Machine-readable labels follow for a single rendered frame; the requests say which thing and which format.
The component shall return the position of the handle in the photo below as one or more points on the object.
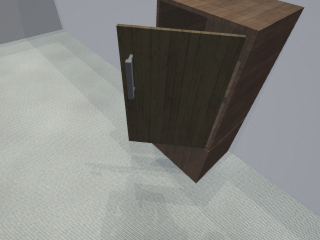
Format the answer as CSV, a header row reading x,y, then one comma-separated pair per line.
x,y
129,77

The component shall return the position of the cupboard door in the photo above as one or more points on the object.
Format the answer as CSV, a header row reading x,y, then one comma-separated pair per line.
x,y
180,78

